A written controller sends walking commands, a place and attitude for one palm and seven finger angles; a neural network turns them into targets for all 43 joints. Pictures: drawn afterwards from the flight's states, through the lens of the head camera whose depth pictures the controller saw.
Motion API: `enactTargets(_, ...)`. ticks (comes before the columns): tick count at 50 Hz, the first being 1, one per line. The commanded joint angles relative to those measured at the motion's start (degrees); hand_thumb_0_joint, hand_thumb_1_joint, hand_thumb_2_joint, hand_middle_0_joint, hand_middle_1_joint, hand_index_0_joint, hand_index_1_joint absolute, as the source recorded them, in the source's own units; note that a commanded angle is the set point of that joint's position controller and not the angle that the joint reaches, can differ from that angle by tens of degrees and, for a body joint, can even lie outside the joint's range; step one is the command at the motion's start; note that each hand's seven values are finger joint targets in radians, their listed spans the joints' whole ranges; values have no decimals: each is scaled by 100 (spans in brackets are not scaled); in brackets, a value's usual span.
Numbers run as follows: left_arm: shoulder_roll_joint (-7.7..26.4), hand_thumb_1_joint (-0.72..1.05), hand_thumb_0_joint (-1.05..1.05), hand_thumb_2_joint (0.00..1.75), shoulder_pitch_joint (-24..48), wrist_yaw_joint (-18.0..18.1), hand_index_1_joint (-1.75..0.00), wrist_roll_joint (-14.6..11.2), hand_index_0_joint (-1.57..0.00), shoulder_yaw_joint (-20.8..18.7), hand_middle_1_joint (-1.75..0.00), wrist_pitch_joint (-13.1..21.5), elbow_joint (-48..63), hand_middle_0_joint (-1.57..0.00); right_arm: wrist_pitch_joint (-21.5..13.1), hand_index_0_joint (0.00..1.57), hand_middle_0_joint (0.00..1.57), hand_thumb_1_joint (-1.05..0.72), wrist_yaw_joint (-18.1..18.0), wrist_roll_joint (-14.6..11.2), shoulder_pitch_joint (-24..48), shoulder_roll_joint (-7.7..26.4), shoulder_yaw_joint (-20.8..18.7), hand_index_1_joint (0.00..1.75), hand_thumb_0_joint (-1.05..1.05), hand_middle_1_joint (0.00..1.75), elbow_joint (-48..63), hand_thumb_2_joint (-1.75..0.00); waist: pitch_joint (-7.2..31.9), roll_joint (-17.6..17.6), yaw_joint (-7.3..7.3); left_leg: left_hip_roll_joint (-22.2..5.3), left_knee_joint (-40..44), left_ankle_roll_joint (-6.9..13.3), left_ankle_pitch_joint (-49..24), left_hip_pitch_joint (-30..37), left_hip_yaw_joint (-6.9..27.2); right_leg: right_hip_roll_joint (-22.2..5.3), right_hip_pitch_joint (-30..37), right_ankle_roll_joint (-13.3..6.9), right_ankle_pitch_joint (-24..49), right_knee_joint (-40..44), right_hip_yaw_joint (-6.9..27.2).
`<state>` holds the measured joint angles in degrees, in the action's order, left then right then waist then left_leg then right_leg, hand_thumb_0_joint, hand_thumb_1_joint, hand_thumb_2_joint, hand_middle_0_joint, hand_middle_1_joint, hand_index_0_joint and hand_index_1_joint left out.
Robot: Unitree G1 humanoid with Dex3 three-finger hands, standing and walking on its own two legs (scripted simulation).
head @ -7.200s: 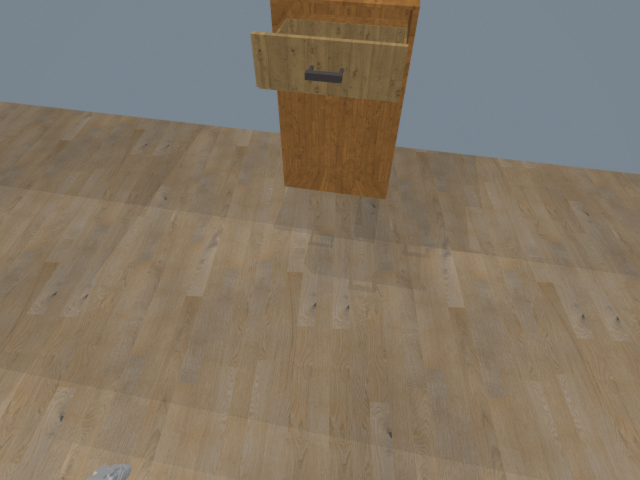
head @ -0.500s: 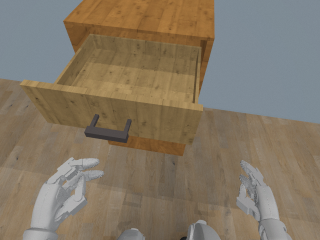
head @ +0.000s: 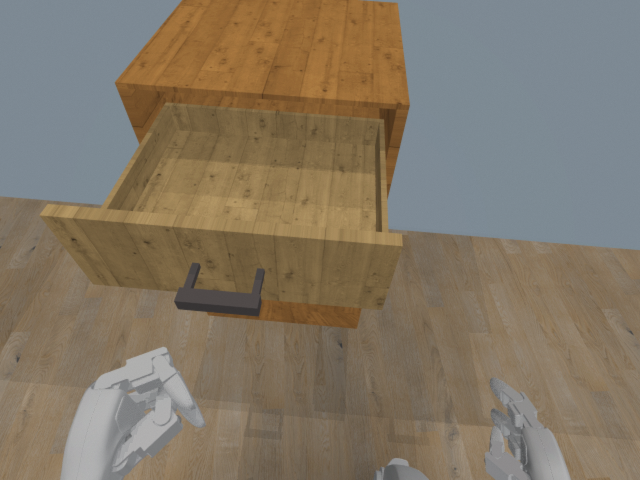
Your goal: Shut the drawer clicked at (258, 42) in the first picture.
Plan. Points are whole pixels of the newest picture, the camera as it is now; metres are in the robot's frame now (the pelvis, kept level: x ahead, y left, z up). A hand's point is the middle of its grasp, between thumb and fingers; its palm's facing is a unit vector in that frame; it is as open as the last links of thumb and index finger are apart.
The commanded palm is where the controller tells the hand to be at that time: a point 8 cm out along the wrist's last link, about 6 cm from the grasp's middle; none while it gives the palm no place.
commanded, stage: raise the hand and make a fist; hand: left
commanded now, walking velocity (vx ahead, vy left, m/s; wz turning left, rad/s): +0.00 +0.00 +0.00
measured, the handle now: (223, 287) +0.35 +0.15 +0.03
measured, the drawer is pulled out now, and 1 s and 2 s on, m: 0.29 0.29 0.29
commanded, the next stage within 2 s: bring the fist close to the handle in 0.84 s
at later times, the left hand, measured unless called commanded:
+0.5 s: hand (176, 408) +0.17 +0.14 +0.13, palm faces +0.01 -1.00 -0.06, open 3.3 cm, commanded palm +0.12 +0.19 +0.13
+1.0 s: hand (176, 412) +0.17 +0.14 +0.12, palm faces +0.03 -1.00 -0.08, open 3.3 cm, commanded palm +0.13 +0.19 +0.12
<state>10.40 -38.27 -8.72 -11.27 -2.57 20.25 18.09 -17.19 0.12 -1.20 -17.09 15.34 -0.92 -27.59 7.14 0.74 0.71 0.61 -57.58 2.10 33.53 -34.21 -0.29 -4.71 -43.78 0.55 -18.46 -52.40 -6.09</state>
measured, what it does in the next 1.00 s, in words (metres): stands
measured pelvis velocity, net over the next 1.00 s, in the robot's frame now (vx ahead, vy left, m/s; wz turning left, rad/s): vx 0.01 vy -0.01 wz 0.00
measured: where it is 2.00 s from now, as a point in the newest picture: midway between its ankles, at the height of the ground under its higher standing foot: outside the picture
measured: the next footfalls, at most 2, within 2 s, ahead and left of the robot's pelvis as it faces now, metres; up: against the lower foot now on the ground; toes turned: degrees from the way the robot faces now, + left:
none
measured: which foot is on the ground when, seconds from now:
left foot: down 0.00-1.00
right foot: down 0.00-1.00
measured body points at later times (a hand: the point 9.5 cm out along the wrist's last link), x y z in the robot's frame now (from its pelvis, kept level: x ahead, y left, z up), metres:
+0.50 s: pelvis +0.03 +0.00 +0.01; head +0.04 +0.00 +0.46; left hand +0.16 +0.19 +0.13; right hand +0.22 -0.20 -0.04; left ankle -0.05 +0.09 -0.68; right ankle +0.07 -0.14 -0.68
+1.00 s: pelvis +0.01 -0.01 +0.02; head +0.02 -0.02 +0.47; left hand +0.16 +0.19 +0.13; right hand +0.21 -0.23 -0.03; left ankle -0.05 +0.09 -0.68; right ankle +0.07 -0.14 -0.68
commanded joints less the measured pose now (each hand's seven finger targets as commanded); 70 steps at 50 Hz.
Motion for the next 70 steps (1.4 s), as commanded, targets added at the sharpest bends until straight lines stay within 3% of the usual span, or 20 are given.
enactTargets(1,340,90,0,90,-177,185,-147,113,-128,-93,-147,231,1617,-128,-252,20,20,-90,-2,-31,517,466,-141,30,0,30,1118,-90,489,205,-83,-52,1389,-231,-1856,-399,327,323,1485,-200,-7,559,-56)
enactTargets(3,284,90,0,90,-391,208,-151,153,-132,46,-151,135,1886,-132,-239,20,20,-90,24,-31,508,415,-120,30,0,30,1168,-90,544,476,-146,-94,1394,-302,-2382,-208,344,310,1562,-209,299,506,-89)
enactTargets(7,88,90,0,90,-470,231,-160,263,-140,365,-160,-126,2127,-140,-129,20,20,-90,53,-21,506,378,-74,30,0,30,1229,-90,443,233,-90,-160,1406,-341,-2779,-32,386,331,1540,-170,555,494,-143)
enactTargets(9,209,90,0,90,-530,249,-160,293,-140,252,-160,-239,2107,-140,-72,20,20,-90,37,-37,539,361,-64,30,0,30,1215,-90,297,93,-89,-175,1436,-343,-2704,-86,392,340,1573,-178,559,522,-133)
enactTargets(12,194,90,0,90,-631,238,-160,325,-140,298,-160,-358,2351,-140,-19,20,20,-90,39,-61,557,310,-29,30,0,30,1246,-90,370,242,-124,-178,1461,-359,-2945,68,368,327,1699,-179,733,545,-122)
enactTargets(18,133,90,0,90,-980,194,-160,267,-140,323,-160,-424,2765,-140,-48,20,20,-90,41,-80,555,238,-18,30,0,30,1235,-90,524,152,-169,-183,1442,-355,-3414,279,336,307,1957,-159,1213,599,-122)
enactTargets(19,191,90,0,90,-1062,192,-160,244,-140,237,-160,-421,2752,-140,-66,20,20,-90,39,-86,568,219,-36,30,0,30,1218,-90,491,-26,-189,-181,1454,-352,-3401,234,339,302,2029,-158,1261,638,-125)
enactTargets(20,279,90,0,90,-1138,182,-160,242,-140,162,-160,-421,2821,-140,-89,20,20,-90,39,-110,631,235,-47,30,0,30,1223,-90,549,102,-214,-180,1451,-339,-3428,275,323,303,2091,-164,1299,632,-88)
enactTargets(24,219,90,0,90,-1238,113,-160,189,-140,126,-160,-405,2587,-140,-137,20,20,-90,-14,-130,667,219,-44,30,0,30,1163,-90,327,-151,-196,-122,1509,-302,-2978,128,251,303,2136,-159,1188,767,-74)
enactTargets(27,267,90,0,90,-1105,79,-160,131,-140,62,-160,-356,2504,-140,-198,20,20,-90,-57,-158,693,247,-39,30,0,30,1161,-90,231,-54,-188,-82,1550,-273,-2622,60,229,294,2128,-164,948,835,-29)
enactTargets(30,336,90,0,90,-1102,90,-160,106,-140,7,-160,-262,2628,-140,-285,20,20,-90,-56,-150,687,250,-43,30,0,30,1171,-90,413,31,-230,-55,1547,-252,-2559,104,217,283,2250,-179,944,851,18)
enactTargets(32,255,90,0,90,-987,112,-160,112,-140,125,-160,-204,2632,-140,-323,20,20,-90,-58,-136,629,271,-38,30,0,30,1140,-90,365,65,-173,-46,1520,-224,-2505,109,209,270,2171,-160,904,874,24)
enactTargets(35,454,90,0,90,-902,180,-160,99,-140,-124,-160,-191,2412,-140,-339,20,20,-90,-85,-132,670,269,-50,30,0,30,1099,-90,303,-181,-198,-29,1537,-189,-2170,-67,194,271,2260,-179,686,969,116)
enactTargets(40,450,90,0,90,-662,120,-160,23,-140,-171,-160,-225,2271,-140,-352,20,20,-90,-153,-165,751,288,-18,30,0,30,1096,-90,166,-54,-185,-10,1606,-149,-1804,-113,139,244,2256,-174,301,1148,222)
enactTargets(43,496,90,0,90,-517,78,-160,-58,-140,-303,-160,-262,2026,-140,-394,20,20,-90,-199,-171,718,296,-3,30,0,30,1005,-90,79,-227,-171,0,1614,-136,-1650,-172,129,223,2275,-148,50,1320,317)
enactTargets(47,580,90,0,90,-562,14,-160,-129,-140,-458,-160,-259,1975,-140,-477,20,20,-90,-191,-174,742,284,17,30,0,30,959,-90,278,-41,-239,16,1635,-147,-1795,-82,112,217,2437,-168,235,1319,327)
enactTargets(51,401,90,0,90,-139,-72,-160,-183,-140,-274,-160,-218,1537,-140,-516,20,20,-90,-213,-151,709,364,6,30,0,30,863,-90,15,-347,-78,30,1596,-132,-1609,-204,138,226,2177,-124,16,1348,318)
enactTargets(57,390,90,0,90,239,5,-160,-12,-140,-155,-160,-16,1441,-140,-551,20,20,-90,-161,-78,583,421,0,30,0,30,854,-90,280,31,-76,41,1540,-158,-1639,-204,188,234,1989,-149,61,1063,204)
enactTargets(67,233,90,0,90,619,201,-160,143,-140,32,-160,120,840,-140,-398,20,20,-90,-110,-20,525,464,-15,30,0,30,902,-90,317,-130,-24,23,1412,-216,-1625,-586,230,279,1672,-180,60,771,132)
enactTargets(70,235,90,0,90,747,268,-160,206,-140,72,-160,167,847,-140,-364,20,20,-90,-97,-11,517,489,-27,30,0,30,961,-90,480,20,-20,18,1340,-227,-1679,-596,228,277,1575,-189,82,652,125)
